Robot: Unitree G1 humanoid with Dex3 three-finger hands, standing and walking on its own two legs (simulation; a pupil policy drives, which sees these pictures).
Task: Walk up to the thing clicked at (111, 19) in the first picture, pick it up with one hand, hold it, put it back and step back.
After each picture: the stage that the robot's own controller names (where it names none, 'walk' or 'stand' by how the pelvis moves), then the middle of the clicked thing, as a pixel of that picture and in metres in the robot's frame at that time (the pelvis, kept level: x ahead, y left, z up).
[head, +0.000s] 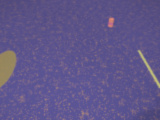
stand; (111, 22) +1.95 -0.50 -0.72
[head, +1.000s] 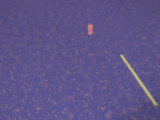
walk; (90, 29) +1.87 -0.06 -0.70
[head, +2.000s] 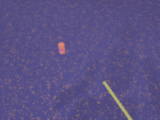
walk; (61, 48) +1.30 +0.21 -0.71
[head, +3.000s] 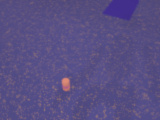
walk; (66, 84) +0.84 +0.16 -0.71
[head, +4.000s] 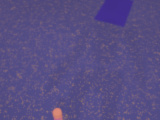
walk; (57, 115) +0.52 +0.17 -0.69
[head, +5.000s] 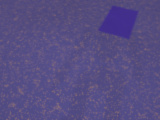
stand; out of the picture +0.39 +0.15 -0.71
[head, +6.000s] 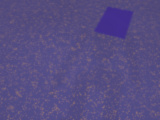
stand; out of the picture +0.40 +0.15 -0.73
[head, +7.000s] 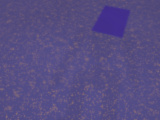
stand; out of the picture +0.40 +0.16 -0.72
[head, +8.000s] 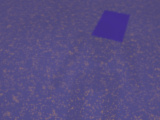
stand; out of the picture +0.38 +0.16 -0.73
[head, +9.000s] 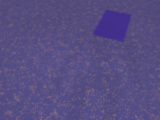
stand; out of the picture +0.38 +0.16 -0.73
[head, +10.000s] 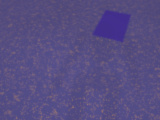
stand; out of the picture +0.38 +0.16 -0.73
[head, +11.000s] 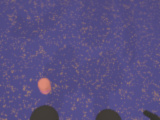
go down; (44, 86) +0.43 +0.17 -0.48
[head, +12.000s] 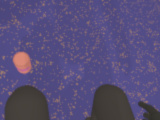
go down; (22, 63) +0.46 +0.23 -0.32
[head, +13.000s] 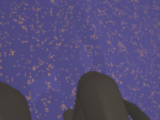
close in; out of the picture +0.43 +0.27 -0.23
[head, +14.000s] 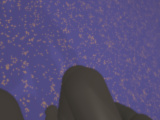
close; out of the picture +0.43 +0.28 -0.22
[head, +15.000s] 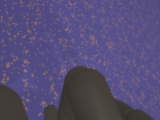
lift; out of the picture +0.41 +0.27 -0.23
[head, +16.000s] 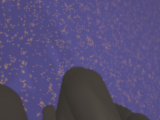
lift; out of the picture +0.39 +0.26 -0.23
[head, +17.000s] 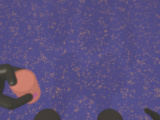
lift; (26, 87) +0.33 +0.17 -0.01
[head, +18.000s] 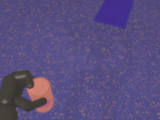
hold; (41, 95) +0.32 +0.13 +0.02
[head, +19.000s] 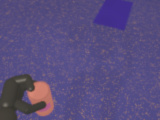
hold; (41, 99) +0.32 +0.14 +0.00
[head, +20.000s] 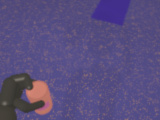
crouch; (40, 98) +0.32 +0.14 -0.01
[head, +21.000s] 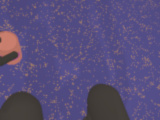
crouch; (9, 49) +0.46 +0.19 -0.09
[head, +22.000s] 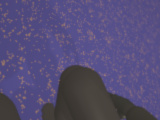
lower; out of the picture +0.42 +0.29 -0.23
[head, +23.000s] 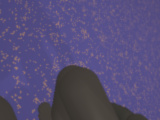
lower; out of the picture +0.43 +0.29 -0.24
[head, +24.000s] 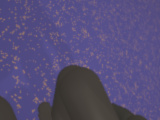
lower; out of the picture +0.43 +0.29 -0.23
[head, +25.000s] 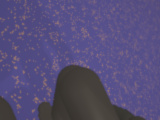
lower; out of the picture +0.43 +0.29 -0.23
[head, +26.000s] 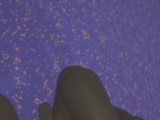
loosen; out of the picture +0.43 +0.27 -0.24
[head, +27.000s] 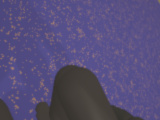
withdraw; out of the picture +0.43 +0.27 -0.24
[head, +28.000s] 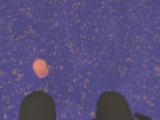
walk; (40, 68) +0.47 +0.19 -0.39
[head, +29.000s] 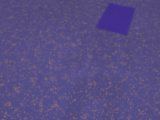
stand; out of the picture +0.40 +0.13 -0.66
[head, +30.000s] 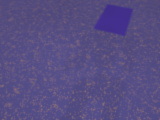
stand; out of the picture +0.41 +0.14 -0.67
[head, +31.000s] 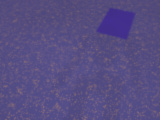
stand; out of the picture +0.41 +0.13 -0.70
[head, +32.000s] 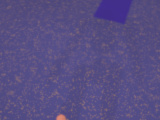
walk; out of the picture +0.44 +0.14 -0.71
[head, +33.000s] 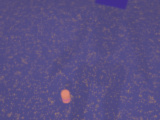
walk; (65, 96) +0.60 +0.13 -0.70
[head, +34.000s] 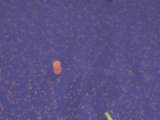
walk; (57, 67) +0.91 +0.16 -0.70
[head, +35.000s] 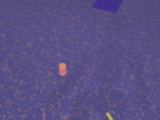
stand; (62, 69) +1.01 +0.14 -0.71
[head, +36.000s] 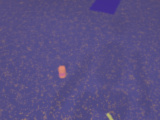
stand; (62, 72) +1.02 +0.16 -0.73
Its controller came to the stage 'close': yes
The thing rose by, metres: 0.70
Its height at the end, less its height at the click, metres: +0.00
